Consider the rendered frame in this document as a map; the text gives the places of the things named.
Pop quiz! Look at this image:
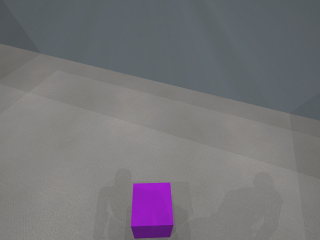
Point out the carton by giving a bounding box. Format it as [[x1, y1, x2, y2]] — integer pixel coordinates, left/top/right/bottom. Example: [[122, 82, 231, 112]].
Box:
[[131, 182, 174, 239]]

